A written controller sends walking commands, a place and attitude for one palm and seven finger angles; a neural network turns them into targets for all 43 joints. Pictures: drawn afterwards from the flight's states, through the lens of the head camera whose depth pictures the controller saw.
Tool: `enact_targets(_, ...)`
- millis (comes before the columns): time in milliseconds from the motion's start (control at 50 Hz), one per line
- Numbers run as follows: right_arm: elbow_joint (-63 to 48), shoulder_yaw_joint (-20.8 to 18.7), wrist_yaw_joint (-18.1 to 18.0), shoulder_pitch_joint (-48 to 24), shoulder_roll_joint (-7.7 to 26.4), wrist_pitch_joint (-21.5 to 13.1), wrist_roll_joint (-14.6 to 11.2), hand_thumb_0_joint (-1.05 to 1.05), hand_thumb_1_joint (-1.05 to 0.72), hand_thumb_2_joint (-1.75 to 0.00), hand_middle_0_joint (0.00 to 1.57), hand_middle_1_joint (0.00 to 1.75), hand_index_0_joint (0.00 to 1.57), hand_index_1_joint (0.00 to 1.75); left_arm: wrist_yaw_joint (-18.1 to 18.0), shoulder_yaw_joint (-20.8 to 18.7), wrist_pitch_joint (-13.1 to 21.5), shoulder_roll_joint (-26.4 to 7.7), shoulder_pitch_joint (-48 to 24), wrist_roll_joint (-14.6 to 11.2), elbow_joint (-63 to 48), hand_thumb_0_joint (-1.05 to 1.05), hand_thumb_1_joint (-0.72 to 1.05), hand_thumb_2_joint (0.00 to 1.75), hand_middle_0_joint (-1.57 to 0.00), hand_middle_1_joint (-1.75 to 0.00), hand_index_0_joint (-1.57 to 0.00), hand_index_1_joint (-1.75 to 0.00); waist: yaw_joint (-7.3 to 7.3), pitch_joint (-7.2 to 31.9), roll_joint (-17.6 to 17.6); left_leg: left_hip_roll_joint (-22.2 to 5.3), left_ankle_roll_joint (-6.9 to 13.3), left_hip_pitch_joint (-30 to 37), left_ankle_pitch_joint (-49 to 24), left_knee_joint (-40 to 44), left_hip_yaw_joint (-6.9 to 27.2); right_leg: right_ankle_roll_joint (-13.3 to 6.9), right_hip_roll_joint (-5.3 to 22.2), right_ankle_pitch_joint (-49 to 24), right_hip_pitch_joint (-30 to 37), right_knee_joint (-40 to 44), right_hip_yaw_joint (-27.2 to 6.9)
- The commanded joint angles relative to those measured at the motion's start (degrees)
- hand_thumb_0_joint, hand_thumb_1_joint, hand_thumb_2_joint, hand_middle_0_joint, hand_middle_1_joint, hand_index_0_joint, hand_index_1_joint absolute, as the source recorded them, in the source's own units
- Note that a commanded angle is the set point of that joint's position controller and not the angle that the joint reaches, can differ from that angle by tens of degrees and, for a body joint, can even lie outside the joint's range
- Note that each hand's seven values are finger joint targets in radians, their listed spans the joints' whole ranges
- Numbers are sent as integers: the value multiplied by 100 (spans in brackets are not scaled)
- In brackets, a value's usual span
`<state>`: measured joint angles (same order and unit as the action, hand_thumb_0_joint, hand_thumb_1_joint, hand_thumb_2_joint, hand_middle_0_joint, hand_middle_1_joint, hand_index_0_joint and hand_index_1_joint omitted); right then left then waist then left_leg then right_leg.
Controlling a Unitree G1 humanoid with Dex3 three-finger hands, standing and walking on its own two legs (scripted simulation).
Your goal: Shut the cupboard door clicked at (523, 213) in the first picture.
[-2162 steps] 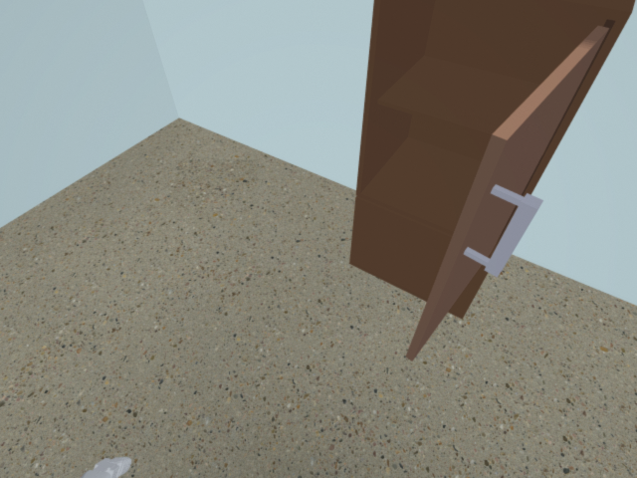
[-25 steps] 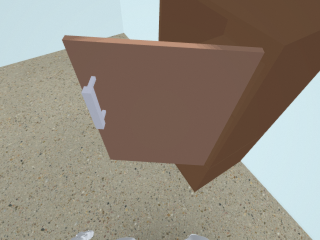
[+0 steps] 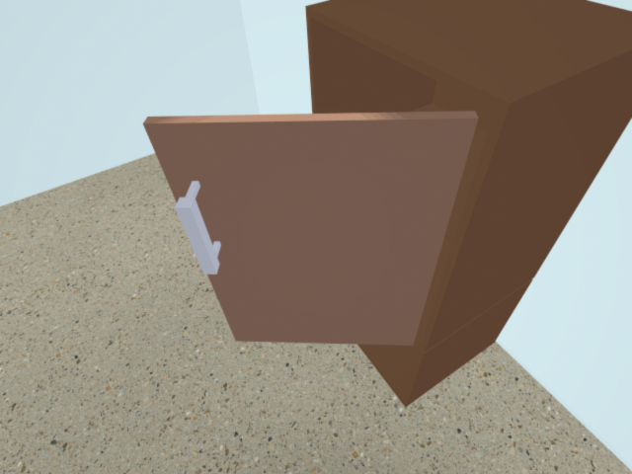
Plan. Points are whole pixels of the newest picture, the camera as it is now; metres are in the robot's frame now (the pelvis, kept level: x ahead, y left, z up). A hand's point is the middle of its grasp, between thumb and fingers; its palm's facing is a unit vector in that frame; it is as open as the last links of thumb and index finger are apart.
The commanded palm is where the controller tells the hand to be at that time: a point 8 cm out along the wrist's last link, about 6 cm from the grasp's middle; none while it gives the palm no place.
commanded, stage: come to a stop and stand still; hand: left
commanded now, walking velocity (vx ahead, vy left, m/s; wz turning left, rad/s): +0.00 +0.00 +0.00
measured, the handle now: (203, 229) +0.45 +0.21 +0.06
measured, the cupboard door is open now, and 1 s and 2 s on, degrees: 55 55 55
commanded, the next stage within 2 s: look again from close up in 0.04 s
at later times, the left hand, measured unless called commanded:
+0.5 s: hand out of the picture +0.01 +0.15 -0.16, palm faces +0.03 -0.98 -0.21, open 7.3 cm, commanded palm none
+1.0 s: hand (222, 398) +0.21 +0.14 +0.00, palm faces +0.06 -1.00 +0.01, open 6.7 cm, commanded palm +0.14 +0.20 -0.04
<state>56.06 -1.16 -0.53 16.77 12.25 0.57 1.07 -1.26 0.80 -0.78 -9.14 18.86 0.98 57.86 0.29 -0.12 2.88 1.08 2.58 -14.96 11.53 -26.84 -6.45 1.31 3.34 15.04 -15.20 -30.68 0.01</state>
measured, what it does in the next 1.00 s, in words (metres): stands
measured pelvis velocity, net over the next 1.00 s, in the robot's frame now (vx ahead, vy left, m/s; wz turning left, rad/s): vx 0.01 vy -0.03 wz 0.04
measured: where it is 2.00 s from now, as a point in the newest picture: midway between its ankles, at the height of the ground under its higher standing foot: outside the picture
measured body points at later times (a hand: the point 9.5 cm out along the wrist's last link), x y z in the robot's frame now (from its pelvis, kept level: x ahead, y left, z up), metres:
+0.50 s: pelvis +0.02 -0.02 +0.01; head +0.03 -0.04 +0.45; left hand +0.01 +0.20 -0.15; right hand +0.00 -0.22 -0.17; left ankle +0.03 +0.09 -0.74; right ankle +0.02 -0.14 -0.74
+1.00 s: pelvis +0.01 -0.03 -0.05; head +0.03 -0.03 +0.40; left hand +0.21 +0.19 +0.00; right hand +0.20 -0.30 -0.10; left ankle +0.04 +0.09 -0.74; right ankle +0.02 -0.14 -0.74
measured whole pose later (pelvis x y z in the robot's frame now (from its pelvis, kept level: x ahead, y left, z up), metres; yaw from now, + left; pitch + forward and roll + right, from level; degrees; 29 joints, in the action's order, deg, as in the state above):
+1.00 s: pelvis +0.01 -0.03 -0.05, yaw +3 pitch +9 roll +1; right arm 37.4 -4.6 -0.5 10.9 16.3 -18.6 -0.5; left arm 12.5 -5.5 31.7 -8.6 20.5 -14.1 9.8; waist -1.3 7.7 -1.2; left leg -1.0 0.0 -38.7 22.6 -52.1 -2.8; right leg -0.9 2.5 26.7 -37.2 -54.7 3.0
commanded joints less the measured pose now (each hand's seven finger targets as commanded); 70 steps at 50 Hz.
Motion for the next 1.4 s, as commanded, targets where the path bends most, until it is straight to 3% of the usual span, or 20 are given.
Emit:
enact_targets(0,-109,-14,-8,219,332,-205,-15,0,-90,-90,20,30,20,30,-43,-143,167,-727,49,-8,-156,0,90,90,-20,-30,-20,-30,-67,-312,-402,-600,-29,97,813,850,901,-365,259,717,-356,914,-493)
enact_targets(660,779,68,-122,329,-40,-241,-52,0,-90,-90,20,30,20,30,-94,-98,248,-407,152,-31,518,0,90,90,-20,-30,-20,-30,-28,-409,-411,-663,-140,591,-535,742,706,-338,286,-596,155,1075,-326)
enact_targets(680,371,19,-45,-313,315,-255,-98,0,-90,-90,20,30,20,30,-295,-119,341,-578,619,44,692,0,90,90,-20,-30,-20,-30,214,-500,-958,-786,-284,31,-417,-477,584,-199,568,-2239,211,1147,-588)
enact_targets(700,-1479,-146,-656,93,1524,-1348,-123,0,-90,-90,20,30,20,30,-145,-1822,1987,-3413,-4444,-872,-8591,0,90,90,-20,-30,-20,-30,-942,1994,-486,-334,140,2002,-1164,129,386,-106,-103,-2156,93,590,-102)
enact_targets(720,-1361,24,-665,-277,855,-1724,-252,0,-90,-90,20,30,20,30,-231,-265,1597,-1204,-903,-891,-7006,0,90,90,-22,-32,-22,-32,-155,2881,1389,-208,71,1980,-1793,27,151,-304,-379,-1376,381,211,202)
enact_targets(740,-1342,33,-581,-511,729,-1961,-312,0,-90,-90,20,30,20,30,-422,138,760,-121,271,-1056,-6379,0,90,90,-24,-34,-24,-34,-44,2002,1435,-309,-135,1364,-1829,-38,368,-282,-391,-884,332,62,477)
enact_targets(760,-1144,102,-535,-564,678,-2069,-469,0,-90,-90,20,30,20,30,-481,351,563,160,244,-1033,-5478,0,90,90,-25,-36,-25,-36,-311,413,135,-235,-122,424,-801,-51,525,-183,-350,-611,-404,193,547)
enact_targets(780,-1448,-69,-485,-500,883,-2155,-399,0,-90,-90,20,30,20,30,-436,193,864,2,-273,-1124,-5913,0,90,90,-27,-38,-27,-38,-531,-271,-309,-187,-93,11,-17,-184,712,-118,-282,-121,-892,316,508)
enact_targets(820,-1748,-225,-392,-539,956,-2278,-200,0,-90,-90,20,30,20,30,-193,-190,1497,-141,37,-1078,-5205,0,90,90,-31,-42,-31,-42,-489,-329,-1279,-39,-136,-913,694,-853,781,-96,-261,979,-1854,-33,514)
enact_targets(880,-2357,-385,-102,-806,813,-2365,-120,0,-90,-90,20,30,20,30,753,-583,2754,39,1633,-1407,-4626,0,90,90,-36,-48,-36,-48,250,493,-1724,72,-300,-1978,707,-1780,680,-194,-190,1234,-2034,-953,243)
enact_targets(920,-2672,-459,73,-897,799,-2251,-120,0,-90,-90,20,30,20,30,1550,-796,3622,-57,2120,-1635,-4859,0,90,90,-40,-52,-40,-52,408,980,-1498,120,-356,-2471,464,-2339,630,-241,-154,396,-1937,-1657,94)
enact_targets(960,-2961,-521,181,-990,798,-2104,-176,0,-90,-90,20,30,20,30,2150,-1217,4082,-630,2079,-1639,-5056,0,90,90,-44,-56,-44,-56,439,1302,-767,139,-334,-2775,237,-2819,536,-286,-61,-240,-1962,-2149,-172)
enact_targets(1020,-3591,-491,87,-1215,827,-1783,-260,0,-90,-90,20,30,20,30,2175,-1224,3472,-835,1509,-1739,-6170,0,90,90,-49,-62,-49,-62,428,1455,-59,137,-199,-2792,559,-2877,404,-325,-174,594,-2273,-2212,-204)
enact_targets(1060,-3768,-455,-30,-1097,792,-1622,-271,0,-90,-90,20,30,20,30,1887,-1179,3172,-861,920,-1751,-7002,0,90,90,-53,-66,-53,-66,203,1395,-69,32,-139,-2797,914,-2935,566,-275,-248,1149,-2601,-2107,-208)
enact_targets(1100,-3841,-409,-115,-853,766,-1575,-236,0,-90,-90,20,30,20,30,1612,-1080,3231,-896,584,-1706,-8071,0,90,90,-57,-70,-57,-70,55,1769,192,-51,-65,-2536,590,-3103,688,-283,-332,608,-2649,-2269,-112)
enact_targets(1160,-3694,-317,-213,-577,748,-1566,-180,0,-90,-90,20,30,20,30,1529,-803,3383,-883,206,-1626,-8637,0,90,90,-62,-76,-62,-76,-203,1991,210,-141,-34,-2370,207,-3341,807,-268,-428,4,-2857,-2520,67)
enact_targets(1220,-3619,-236,-256,-575,787,-1575,-206,0,-90,-90,20,30,20,30,1793,-521,3150,-684,376,-1635,-8094,0,90,90,-68,-82,-68,-82,-299,1697,-36,-184,-54,-2645,554,-3335,892,-253,-475,427,-3048,-2443,161)
enact_targets(1300,-3717,-201,-333,-674,776,-1506,-330,0,-90,-90,20,30,20,30,1994,-720,2334,-867,791,-1688,-7746,0,90,90,-75,-90,-75,-90,-87,1833,-217,-145,-70,-2694,820,-3071,888,-236,-418,877,-2663,-2121,54)
enact_targets(1340,-3752,-198,-350,-771,717,-1447,-340,0,-90,-90,20,30,20,30,1869,-1118,2002,-1091,1080,-1722,-7744,0,90,90,-79,-94,-79,-94,144,2035,-196,-131,-80,-2555,629,-2883,892,-259,-425,692,-2306,-2118,138)
enact_targets(1380,-3825,-177,-361,-769,642,-1407,-332,0,-90,-90,20,30,20,30,1705,-1246,1924,-1026,1114,-1837,-8025,0,90,90,-82,-98,-82,-98,207,2122,-336,-119,-100,-2420,513,-2727,885,-235,-409,528,-2105,-2100,224)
